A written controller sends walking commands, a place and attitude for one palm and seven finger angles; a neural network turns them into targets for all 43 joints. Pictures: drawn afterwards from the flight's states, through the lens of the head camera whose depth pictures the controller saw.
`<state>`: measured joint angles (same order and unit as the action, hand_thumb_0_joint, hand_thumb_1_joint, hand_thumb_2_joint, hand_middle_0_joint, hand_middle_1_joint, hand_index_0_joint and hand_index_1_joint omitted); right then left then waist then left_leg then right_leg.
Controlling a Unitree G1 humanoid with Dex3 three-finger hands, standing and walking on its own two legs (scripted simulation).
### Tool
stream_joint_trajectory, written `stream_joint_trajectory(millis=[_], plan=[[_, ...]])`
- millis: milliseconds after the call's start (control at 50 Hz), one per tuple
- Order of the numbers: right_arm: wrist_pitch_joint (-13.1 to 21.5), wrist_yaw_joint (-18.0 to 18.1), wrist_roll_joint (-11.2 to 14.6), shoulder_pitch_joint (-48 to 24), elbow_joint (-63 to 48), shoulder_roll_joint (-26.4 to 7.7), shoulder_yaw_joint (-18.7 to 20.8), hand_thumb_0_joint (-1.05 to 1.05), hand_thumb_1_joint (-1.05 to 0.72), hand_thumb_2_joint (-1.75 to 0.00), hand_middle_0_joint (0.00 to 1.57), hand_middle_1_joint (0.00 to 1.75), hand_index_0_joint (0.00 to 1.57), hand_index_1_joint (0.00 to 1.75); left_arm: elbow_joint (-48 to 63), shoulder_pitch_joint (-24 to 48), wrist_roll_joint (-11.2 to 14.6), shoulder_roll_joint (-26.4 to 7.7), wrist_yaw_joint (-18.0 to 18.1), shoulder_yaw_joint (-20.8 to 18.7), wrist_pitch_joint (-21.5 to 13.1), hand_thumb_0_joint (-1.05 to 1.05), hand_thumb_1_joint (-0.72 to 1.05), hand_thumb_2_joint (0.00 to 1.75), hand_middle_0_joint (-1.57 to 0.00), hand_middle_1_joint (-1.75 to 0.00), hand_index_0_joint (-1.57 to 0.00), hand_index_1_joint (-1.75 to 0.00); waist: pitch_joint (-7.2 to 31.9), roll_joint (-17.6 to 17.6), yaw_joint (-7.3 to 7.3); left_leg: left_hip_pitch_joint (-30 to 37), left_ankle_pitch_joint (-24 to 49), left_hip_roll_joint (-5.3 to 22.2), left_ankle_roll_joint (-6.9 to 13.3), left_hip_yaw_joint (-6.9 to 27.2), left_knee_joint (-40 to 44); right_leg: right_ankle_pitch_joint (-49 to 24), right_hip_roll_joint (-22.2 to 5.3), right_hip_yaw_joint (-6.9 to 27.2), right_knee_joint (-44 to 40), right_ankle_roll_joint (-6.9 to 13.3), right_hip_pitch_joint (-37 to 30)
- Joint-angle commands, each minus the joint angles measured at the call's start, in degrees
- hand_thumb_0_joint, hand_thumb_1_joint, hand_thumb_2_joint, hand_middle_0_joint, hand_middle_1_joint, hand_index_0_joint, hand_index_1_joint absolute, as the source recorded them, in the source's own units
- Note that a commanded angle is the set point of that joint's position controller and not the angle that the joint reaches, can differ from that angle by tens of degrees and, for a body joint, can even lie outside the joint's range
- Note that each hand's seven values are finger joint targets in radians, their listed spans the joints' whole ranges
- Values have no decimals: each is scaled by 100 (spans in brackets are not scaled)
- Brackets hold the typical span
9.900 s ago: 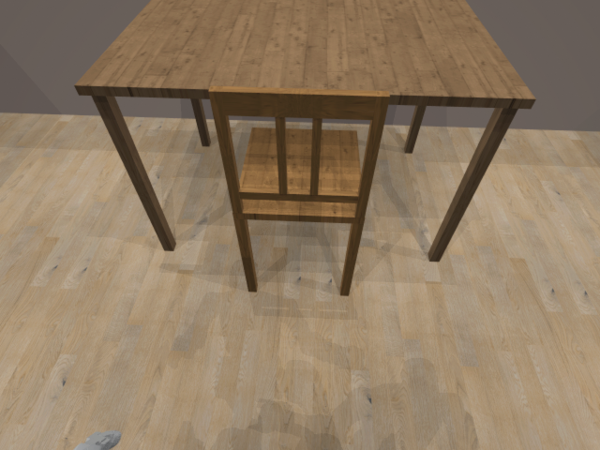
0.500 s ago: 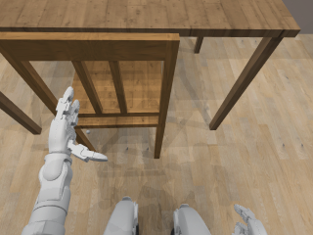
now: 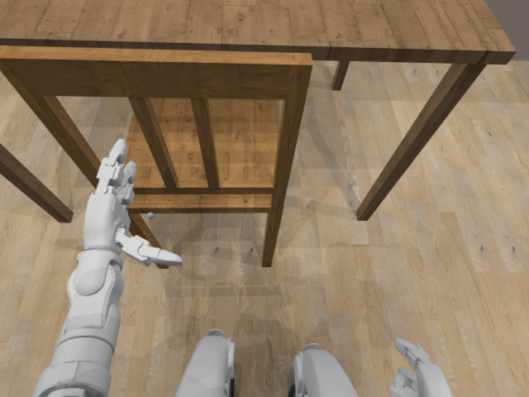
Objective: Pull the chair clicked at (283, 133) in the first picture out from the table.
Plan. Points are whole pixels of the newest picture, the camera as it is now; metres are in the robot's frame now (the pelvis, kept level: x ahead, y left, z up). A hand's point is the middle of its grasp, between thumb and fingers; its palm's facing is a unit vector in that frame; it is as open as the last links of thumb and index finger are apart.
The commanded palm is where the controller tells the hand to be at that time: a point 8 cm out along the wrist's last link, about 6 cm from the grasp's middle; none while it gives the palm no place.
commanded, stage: push the fingers through the gap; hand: left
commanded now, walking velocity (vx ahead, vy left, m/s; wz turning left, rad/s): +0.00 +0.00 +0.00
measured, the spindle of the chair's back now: (158, 146) +0.51 +0.20 +0.01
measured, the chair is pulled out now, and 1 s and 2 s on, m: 0.00 0.00 0.00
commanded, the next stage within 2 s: hook a spindle and tug to test in 1.44 s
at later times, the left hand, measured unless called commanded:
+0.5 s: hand (161, 185) +0.42 +0.17 +0.03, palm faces +0.05 -1.00 -0.04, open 16.9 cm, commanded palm +0.39 +0.22 +0.03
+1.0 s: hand (164, 158) +0.47 +0.18 +0.03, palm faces +0.05 -1.00 -0.04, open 16.9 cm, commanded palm +0.45 +0.22 +0.02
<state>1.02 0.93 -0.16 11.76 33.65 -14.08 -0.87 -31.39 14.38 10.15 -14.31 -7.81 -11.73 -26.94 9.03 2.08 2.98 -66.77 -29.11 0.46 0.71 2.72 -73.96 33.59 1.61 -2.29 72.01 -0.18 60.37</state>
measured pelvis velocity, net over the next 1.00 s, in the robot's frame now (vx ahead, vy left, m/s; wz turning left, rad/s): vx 0.00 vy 0.00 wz -0.02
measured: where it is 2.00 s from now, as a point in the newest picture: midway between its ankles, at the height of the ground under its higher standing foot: outside the picture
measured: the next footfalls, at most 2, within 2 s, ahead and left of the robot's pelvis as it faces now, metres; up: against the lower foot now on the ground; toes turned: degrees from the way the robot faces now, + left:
none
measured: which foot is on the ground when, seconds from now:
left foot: down 0.00-1.00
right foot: down 0.00-1.00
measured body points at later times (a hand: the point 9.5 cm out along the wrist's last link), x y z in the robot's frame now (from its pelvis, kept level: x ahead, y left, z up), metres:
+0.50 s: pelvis +0.00 +0.00 +0.00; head +0.12 +0.01 +0.43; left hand +0.41 +0.23 +0.03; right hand +0.09 -0.26 -0.12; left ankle +0.05 +0.11 -0.62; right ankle +0.01 -0.13 -0.62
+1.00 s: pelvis +0.00 +0.00 -0.01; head +0.13 +0.02 +0.42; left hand +0.46 +0.23 +0.03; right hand +0.06 -0.27 -0.13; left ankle +0.05 +0.11 -0.62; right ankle +0.01 -0.13 -0.62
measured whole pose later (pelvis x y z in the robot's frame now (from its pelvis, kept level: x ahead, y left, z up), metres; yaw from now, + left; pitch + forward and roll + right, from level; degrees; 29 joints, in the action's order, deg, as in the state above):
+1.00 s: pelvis +0.00 +0.00 -0.01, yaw -1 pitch +25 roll -4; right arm -2.8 -0.4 -1.7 15.4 36.3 -14.7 -1.0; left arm -56.0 39.5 5.9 -20.9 -8.1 -19.4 -29.0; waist 8.7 2.6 7.3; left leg -72.2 -28.9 1.1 0.8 2.7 -75.7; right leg 33.1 2.2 -2.2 73.6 -0.2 65.9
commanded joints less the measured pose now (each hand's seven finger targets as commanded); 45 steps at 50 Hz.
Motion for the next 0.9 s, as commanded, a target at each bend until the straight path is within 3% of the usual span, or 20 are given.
stream_joint_trajectory(millis=[0, 60, 80, 160, 180, 240, 280, 320, 400, 440, 500, 560, 620, 680, 760, 820, 880], plan=[[231, 91, 7, 316, -529, -899, 376, 0, -90, -90, 20, 30, 20, 30, 1149, 1852, -13, -857, -23, -207, -407, 0, -50, 30, -6, -8, -6, -8, 2431, 407, 184, 2555, 1567, 65, -15, 142, 944, -1439, 18, -72, -984, 200, -276], [186, 54, 10, 327, -537, -888, 378, 0, -90, -90, 20, 30, 20, 30, 980, 1787, -15, -728, 22, -120, -314, 0, -50, 30, -6, -8, -6, -8, 2384, 247, 199, 2480, 1530, 49, -2, 108, 968, -1457, 15, -68, -1049, 179, -349], [166, 59, 13, 363, -514, -903, 371, 0, -90, -90, 20, 30, 20, 30, 769, 1762, -26, -894, 57, -297, -280, 0, -50, 30, -6, -8, -6, -8, 2286, 68, 199, 2301, 1470, 43, 21, 100, 952, -1453, 31, -52, -1052, 176, -412], [89, 41, -2, 382, -552, -873, 355, 0, -90, -90, 20, 30, 20, 30, 712, 1985, -83, -1059, 141, -477, -299, 0, -50, 30, -6, -8, -6, -8, 2381, 165, 153, 2153, 1439, 16, 25, 20, 945, -1519, 23, 2, -1039, 166, -578], [78, 43, -6, 401, -561, -885, 350, 0, -90, -90, 20, 30, 20, 30, 705, 2015, -101, -1242, 167, -615, -328, 0, -50, 30, -6, -8, -6, -8, 2407, 218, 114, 2127, 1465, 21, 16, 24, 934, -1532, 30, 18, -1007, 182, -601], [64, 11, -16, 444, -538, -864, 360, 0, -90, -90, 20, 30, 20, 30, 680, 2159, -106, -1031, 175, -449, -403, 0, -50, 30, -6, -8, -6, -8, 2463, 264, 186, 2308, 1587, 40, 1, 25, 942, -1607, 39, -2, -1027, 173, -526], [54, 15, -22, 510, -461, -884, 345, 0, -90, -90, 20, 30, 20, 30, 476, 2507, -133, -976, 146, -330, -426, 0, -50, 30, -6, -8, -6, -8, 2319, 179, 326, 2234, 1505, 47, 22, 67, 920, -1519, 57, -19, -1018, 170, -385], [34, 25, -27, 543, -414, -923, 360, 0, -90, -90, 20, 30, 20, 30, 260, 2665, -166, -1176, 122, -484, -437, 0, -50, 30, -6, -8, -6, -8, 2259, 257, 309, 2134, 1363, 45, 13, 47, 911, -1406, 41, 2, -1032, 172, -340], [16, -2, -39, 613, -385, -920, 388, 0, -90, -90, 20, 30, 20, 30, 311, 2860, -159, -974, 102, -319, -476, 0, -50, 30, -6, -8, -6, -8, 2615, 481, 328, 2614, 1731, 72, -18, 115, 917, -1565, 44, -49, -999, 194, -202], [-28, 3, -43, 666, -355, -955, 392, 0, -90, -90, 20, 30, 20, 30, 91, 2828, -159, -1224, 119, -543, -450, 0, -50, 30, -6, -8, -6, -8, 2576, 183, 313, 2396, 1694, 72, -4, 100, 903, -1621, 47, -29, -1004, 175, -362], [-66, -17, -45, 684, -353, -934, 377, 0, -90, -90, 20, 30, 20, 30, 1, 2874, -194, -1289, 131, -610, -459, 0, -50, 30, -6, -8, -6, -8, 2552, 318, 279, 2367, 1737, 55, -1, 68, 907, -1688, 48, -18, -993, 183, -399], [-117, -15, -53, 720, -341, -940, 361, 0, -90, -90, 20, 30, 20, 30, -277, 3083, -222, -1503, 135, -792, -472, 0, -50, 30, -6, -8, -6, -8, 2429, 129, 306, 1979, 1470, 28, 37, 6, 856, -1588, 45, 55, -1022, 153, -525], [-125, -6, -68, 750, -317, -949, 353, 0, -90, -90, 20, 30, 20, 30, -332, 3482, -251, -1567, 99, -792, -563, 0, -50, 30, -6, -8, -6, -8, 2497, 315, 360, 2096, 1545, 41, 37, 27, 823, -1605, 47, 57, -978, 166, -393], [-116, -28, -82, 816, -308, -946, 375, 0, -90, -90, 20, 30, 20, 30, -282, 3604, -235, -1404, 38, -654, -618, 0, -50, 30, -6, -8, -6, -8, 2746, 494, 398, 2420, 1808, 54, 19, 58, 795, -1738, 60, 20, -945, 183, -314], [-182, -27, -84, 897, -196, -995, 357, 0, -90, -90, 20, 30, 20, 30, -974, 3932, -281, -1618, -34, -811, -528, 0, -50, 30, -6, -8, -6, -8, 2361, 191, 498, 1937, 1380, 42, 64, 53, 752, -1445, 62, 44, -1005, 151, -244], [-204, -23, -102, 946, -161, -1013, 356, 0, -90, -90, 20, 30, 20, 30, -1063, 4366, -341, -1730, -57, -838, -581, 0, -50, 30, -6, -8, -6, -8, 2529, 451, 526, 2142, 1482, 62, 52, 106, 720, -1404, 53, 17, -940, 178, -34], [-221, -32, -130, 1011, -163, -1008, 355, 0, -90, -90, 20, 30, 20, 30, -1119, 4596, -340, -1759, -53, -868, -632, 0, -50, 30, -6, -8, -6, -8, 2746, 464, 569, 2244, 1632, 65, 69, 120, 661, -1504, 67, 20, -903, 174, -41]])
